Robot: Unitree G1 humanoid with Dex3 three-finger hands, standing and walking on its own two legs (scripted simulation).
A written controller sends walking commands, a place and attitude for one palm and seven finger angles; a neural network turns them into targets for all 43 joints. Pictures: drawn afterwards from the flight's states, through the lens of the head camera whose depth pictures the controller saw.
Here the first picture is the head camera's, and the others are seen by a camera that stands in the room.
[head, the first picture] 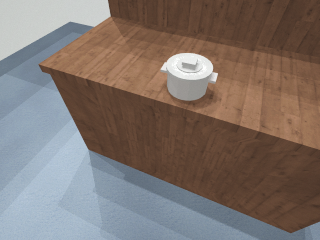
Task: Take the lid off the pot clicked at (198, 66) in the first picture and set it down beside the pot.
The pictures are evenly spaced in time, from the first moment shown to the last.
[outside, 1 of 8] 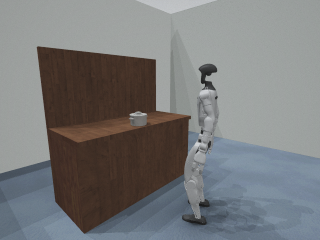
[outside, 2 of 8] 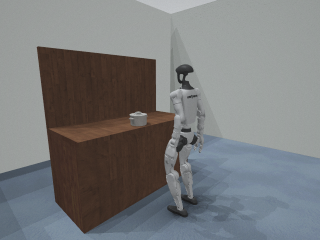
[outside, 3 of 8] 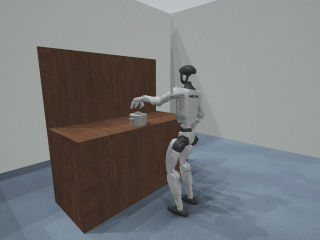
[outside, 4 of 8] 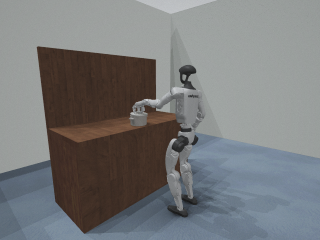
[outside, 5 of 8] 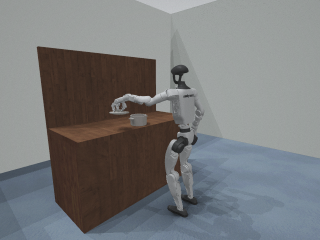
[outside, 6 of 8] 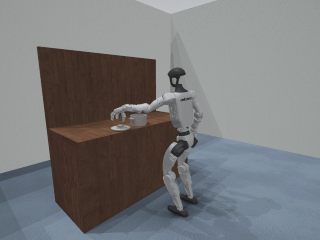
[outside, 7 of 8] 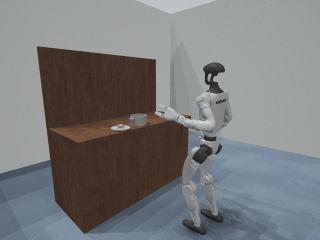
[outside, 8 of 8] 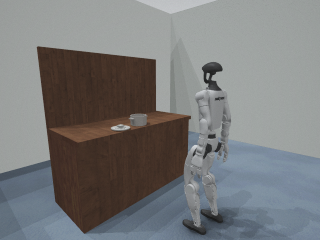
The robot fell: no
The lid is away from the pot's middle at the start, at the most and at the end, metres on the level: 0.00 0.25 0.24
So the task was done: yes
